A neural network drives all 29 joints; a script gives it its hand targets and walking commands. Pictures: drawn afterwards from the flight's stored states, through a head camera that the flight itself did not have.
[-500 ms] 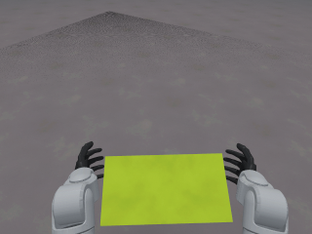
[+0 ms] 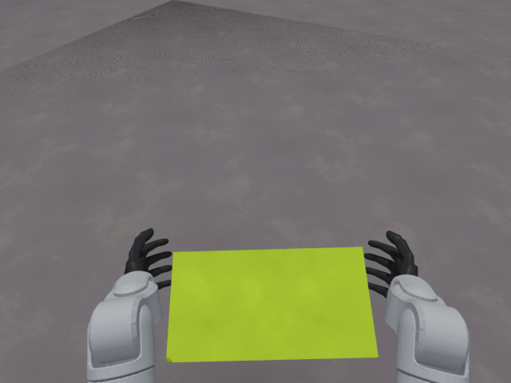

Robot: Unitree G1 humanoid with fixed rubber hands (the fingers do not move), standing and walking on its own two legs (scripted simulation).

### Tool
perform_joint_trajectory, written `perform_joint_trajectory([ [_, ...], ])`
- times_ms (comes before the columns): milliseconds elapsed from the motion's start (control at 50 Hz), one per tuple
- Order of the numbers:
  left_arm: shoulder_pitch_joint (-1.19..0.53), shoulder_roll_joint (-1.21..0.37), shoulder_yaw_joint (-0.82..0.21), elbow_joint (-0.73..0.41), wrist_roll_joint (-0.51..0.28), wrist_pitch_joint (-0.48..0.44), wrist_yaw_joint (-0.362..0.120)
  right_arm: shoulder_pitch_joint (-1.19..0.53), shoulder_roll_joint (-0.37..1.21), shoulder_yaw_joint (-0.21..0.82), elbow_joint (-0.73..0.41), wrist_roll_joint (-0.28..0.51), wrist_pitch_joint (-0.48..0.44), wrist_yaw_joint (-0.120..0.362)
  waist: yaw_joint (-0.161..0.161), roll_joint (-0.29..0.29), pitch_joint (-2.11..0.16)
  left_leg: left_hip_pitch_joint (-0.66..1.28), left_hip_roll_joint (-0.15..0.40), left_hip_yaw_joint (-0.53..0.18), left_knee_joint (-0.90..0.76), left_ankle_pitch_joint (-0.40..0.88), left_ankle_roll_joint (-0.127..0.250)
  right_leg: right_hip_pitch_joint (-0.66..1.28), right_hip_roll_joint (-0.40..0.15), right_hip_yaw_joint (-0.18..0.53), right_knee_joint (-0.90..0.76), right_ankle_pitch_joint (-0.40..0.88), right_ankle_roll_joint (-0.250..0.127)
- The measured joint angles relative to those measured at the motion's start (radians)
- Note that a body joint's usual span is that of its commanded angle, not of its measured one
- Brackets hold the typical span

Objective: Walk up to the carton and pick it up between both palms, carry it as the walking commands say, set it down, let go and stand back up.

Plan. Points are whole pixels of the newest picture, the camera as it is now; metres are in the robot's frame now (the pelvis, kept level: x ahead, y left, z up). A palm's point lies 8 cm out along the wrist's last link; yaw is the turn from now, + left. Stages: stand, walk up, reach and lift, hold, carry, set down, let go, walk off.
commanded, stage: carry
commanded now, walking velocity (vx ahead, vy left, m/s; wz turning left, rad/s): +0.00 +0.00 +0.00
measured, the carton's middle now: (268, 302) +0.27 +0.00 -0.02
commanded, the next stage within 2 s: none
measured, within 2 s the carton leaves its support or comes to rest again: neither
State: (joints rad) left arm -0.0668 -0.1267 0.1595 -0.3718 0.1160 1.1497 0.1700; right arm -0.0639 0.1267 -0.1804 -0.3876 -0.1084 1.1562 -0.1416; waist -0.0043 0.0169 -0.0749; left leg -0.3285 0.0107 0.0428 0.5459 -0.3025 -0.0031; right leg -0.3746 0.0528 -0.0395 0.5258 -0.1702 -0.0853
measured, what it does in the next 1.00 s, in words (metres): stands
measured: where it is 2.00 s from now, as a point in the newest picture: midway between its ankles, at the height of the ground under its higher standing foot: outside the picture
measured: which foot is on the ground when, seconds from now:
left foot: down 0.00-1.00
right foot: down 0.00-1.00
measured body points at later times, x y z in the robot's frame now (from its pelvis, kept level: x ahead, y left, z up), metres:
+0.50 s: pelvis -0.01 +0.04 +0.00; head -0.01 +0.03 +0.45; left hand +0.26 +0.22 +0.05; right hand +0.26 -0.15 +0.05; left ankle +0.03 +0.13 -0.73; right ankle +0.06 -0.06 -0.73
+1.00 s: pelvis +0.02 +0.04 +0.00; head +0.00 +0.04 +0.45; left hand +0.30 +0.22 +0.03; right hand +0.30 -0.15 +0.03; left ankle +0.03 +0.13 -0.73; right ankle +0.06 -0.07 -0.73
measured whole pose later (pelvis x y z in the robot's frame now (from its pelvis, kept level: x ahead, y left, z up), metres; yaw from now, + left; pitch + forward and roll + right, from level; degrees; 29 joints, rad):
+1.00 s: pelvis +0.02 +0.04 +0.00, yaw +1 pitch +1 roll +0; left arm -0.14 -0.09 0.18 0.09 0.19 0.81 0.08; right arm -0.12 0.10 -0.23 0.06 -0.21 0.81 -0.06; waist 0.01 -0.01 -0.09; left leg -0.29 -0.02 0.07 0.52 -0.25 0.04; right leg -0.34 0.00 -0.03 0.53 -0.21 -0.03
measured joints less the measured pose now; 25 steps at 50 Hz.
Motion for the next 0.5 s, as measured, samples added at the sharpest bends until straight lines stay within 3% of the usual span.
perform_joint_trajectory([
  [60, 0.001, 0.000, -0.006, -0.035, -0.015, 0.009, 0.014, 0.001, 0.000, 0.003, -0.030, 0.006, 0.001, -0.011, 0.010, -0.026, 0.012, 0.014, -0.007, 0.002, -0.045, 0.098, 0.002, 0.009, -0.007, 0.002, -0.022, 0.016, 0.007],
  [120, 0.007, 0.000, -0.020, -0.047, -0.009, 0.013, 0.019, 0.002, 0.000, 0.001, -0.031, -0.005, -0.001, -0.003, 0.013, -0.037, -0.001, 0.014, -0.008, 0.002, -0.043, 0.105, 0.002, 0.015, -0.009, 0.002, -0.032, 0.024, 0.015],
  [220, -0.012, 0.000, -0.016, 0.035, 0.019, 0.010, 0.005, -0.003, 0.000, -0.014, 0.053, -0.025, -0.017, 0.020, 0.013, -0.045, -0.048, 0.005, -0.018, 0.005, -0.032, 0.096, 0.020, 0.011, -0.020, 0.005, -0.028, 0.021, 0.031],
  [280, -0.039, 0.007, -0.005, 0.149, 0.041, -0.027, -0.012, -0.020, 0.000, -0.034, 0.156, -0.045, -0.051, 0.041, 0.015, -0.042, -0.065, -0.002, -0.023, 0.013, -0.025, 0.093, 0.029, 0.001, -0.027, 0.008, -0.018, 0.016, 0.039],
  [380, -0.061, 0.013, 0.001, 0.233, 0.046, -0.088, -0.021, -0.024, 0.000, -0.045, 0.216, -0.053, -0.108, 0.046, 0.022, -0.031, -0.037, -0.019, -0.026, 0.021, -0.014, 0.092, 0.036, -0.014, -0.036, 0.010, -0.006, 0.014, 0.048],
  [500, -0.038, -0.004, 0.008, 0.174, 0.018, -0.146, -0.015, -0.012, 0.000, -0.041, 0.157, -0.032, -0.154, 0.047, 0.019, -0.024, 0.016, -0.034, -0.033, 0.026, -0.016, 0.095, 0.047, -0.030, -0.045, 0.012, -0.004, 0.015, 0.057],
])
